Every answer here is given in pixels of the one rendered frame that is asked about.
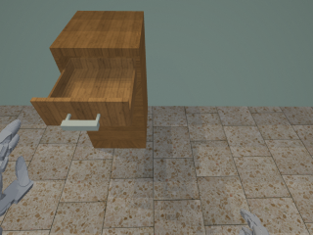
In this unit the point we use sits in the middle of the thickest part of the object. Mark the robot left hand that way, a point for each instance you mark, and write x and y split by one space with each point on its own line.
9 139

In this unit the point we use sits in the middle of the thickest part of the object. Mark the handle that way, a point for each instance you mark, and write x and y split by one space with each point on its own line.
80 124

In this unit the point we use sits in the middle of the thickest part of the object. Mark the drawer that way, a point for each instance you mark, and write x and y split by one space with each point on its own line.
91 86

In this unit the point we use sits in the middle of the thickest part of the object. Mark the cabinet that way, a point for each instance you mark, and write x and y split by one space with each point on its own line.
110 35

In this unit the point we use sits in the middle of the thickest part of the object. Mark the robot right hand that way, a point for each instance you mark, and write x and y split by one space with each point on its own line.
254 224

